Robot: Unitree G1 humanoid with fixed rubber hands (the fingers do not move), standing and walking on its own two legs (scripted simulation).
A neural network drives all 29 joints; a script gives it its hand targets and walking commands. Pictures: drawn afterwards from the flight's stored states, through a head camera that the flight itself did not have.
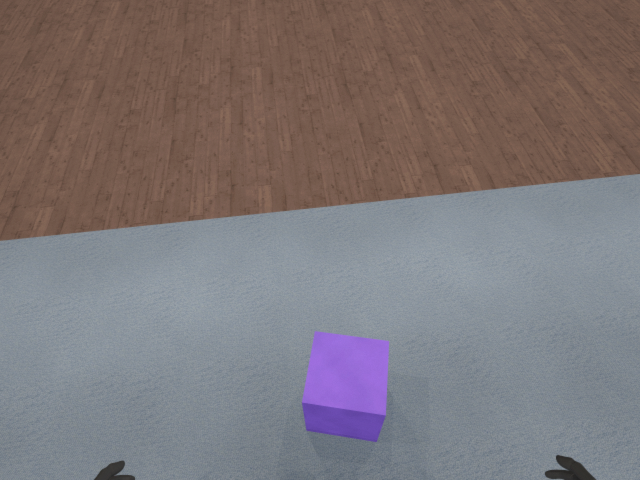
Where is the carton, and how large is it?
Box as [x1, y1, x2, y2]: [302, 331, 388, 441]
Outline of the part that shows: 315,331 302,399 306,430 376,441 385,416 388,341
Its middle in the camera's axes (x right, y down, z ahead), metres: +0.07 +0.42 +1.13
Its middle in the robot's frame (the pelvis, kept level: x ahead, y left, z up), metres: +0.47 -0.04 -0.66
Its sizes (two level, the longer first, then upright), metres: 0.210 0.200 0.250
